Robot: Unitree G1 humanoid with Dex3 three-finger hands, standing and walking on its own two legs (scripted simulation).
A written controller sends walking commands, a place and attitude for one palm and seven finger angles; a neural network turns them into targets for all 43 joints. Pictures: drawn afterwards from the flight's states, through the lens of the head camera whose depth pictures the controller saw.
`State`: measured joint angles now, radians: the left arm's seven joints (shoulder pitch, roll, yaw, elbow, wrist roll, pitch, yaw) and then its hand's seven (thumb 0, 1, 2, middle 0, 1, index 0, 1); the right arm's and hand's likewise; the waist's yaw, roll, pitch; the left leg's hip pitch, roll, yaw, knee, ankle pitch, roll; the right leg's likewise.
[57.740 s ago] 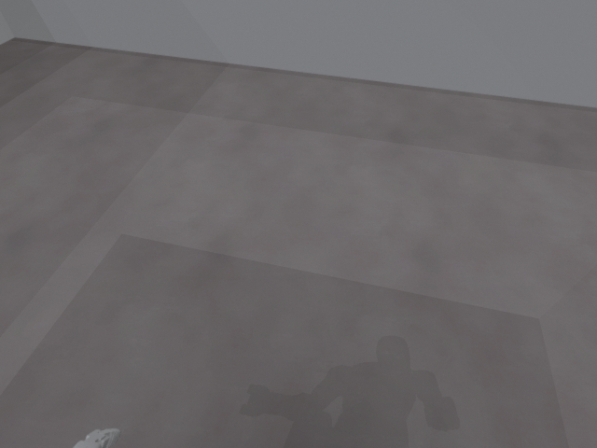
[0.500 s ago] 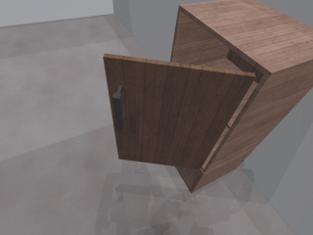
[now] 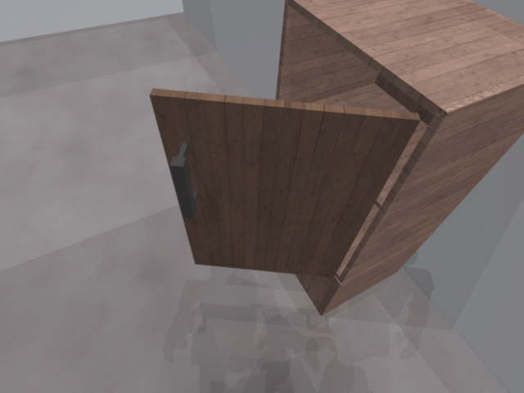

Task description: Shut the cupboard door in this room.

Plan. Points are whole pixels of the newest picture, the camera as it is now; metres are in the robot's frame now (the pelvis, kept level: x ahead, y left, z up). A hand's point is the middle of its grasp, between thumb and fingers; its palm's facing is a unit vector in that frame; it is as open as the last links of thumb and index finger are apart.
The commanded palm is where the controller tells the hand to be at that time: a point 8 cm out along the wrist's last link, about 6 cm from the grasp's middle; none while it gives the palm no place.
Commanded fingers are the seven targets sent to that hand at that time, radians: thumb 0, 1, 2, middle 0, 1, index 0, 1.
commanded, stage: come to a stop and stand still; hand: left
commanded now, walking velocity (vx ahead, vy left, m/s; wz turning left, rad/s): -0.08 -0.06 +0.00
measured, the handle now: (187, 182) +0.47 +0.18 +0.00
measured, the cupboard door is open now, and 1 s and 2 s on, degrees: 57 57 57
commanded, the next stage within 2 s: look again from close up in 0.60 s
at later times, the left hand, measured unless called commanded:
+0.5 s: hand out of the picture -0.01 +0.17 -0.16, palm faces -0.03 -0.96 -0.26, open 7.4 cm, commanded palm none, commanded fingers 0.00 0.90 0.90 -0.20 -0.30 -0.20 -0.30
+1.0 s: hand out of the picture -0.01 +0.17 -0.16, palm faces -0.03 -0.97 -0.24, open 7.4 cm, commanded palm none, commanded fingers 0.00 0.90 0.90 -0.20 -0.30 -0.20 -0.30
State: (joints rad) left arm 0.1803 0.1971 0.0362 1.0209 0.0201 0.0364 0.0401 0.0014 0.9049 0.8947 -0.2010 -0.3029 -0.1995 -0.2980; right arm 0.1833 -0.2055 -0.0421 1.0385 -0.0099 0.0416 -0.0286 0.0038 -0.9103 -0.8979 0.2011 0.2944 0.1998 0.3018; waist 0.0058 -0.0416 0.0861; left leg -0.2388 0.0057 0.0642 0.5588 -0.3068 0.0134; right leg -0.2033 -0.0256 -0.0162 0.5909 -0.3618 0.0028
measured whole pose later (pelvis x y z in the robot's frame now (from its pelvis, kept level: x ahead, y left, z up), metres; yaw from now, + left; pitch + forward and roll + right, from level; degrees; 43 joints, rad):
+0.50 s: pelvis -0.06 -0.01 +0.00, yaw -1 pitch -1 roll +1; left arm 0.26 0.17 -0.01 0.97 0.02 0.02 0.03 0.00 0.90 0.89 -0.20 -0.30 -0.20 -0.30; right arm 0.29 -0.20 -0.03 0.98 -0.02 0.02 0.00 0.00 -0.92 -0.90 0.20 0.29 0.20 0.30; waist -0.02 0.04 0.03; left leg -0.32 0.01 0.07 0.56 -0.22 0.01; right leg -0.28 -0.02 0.04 0.64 -0.34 0.00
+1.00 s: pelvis -0.04 -0.02 +0.01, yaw -1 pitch -1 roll +1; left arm 0.23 0.20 -0.01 1.09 0.02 -0.01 0.02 0.00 0.90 0.89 -0.20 -0.30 -0.20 -0.30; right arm 0.22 -0.20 -0.01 1.09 -0.01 -0.02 -0.01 0.00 -0.91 -0.90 0.20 0.29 0.20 0.30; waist 0.00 0.00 0.05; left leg -0.25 0.03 0.06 0.45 -0.20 -0.02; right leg -0.19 0.00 0.03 0.51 -0.31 -0.01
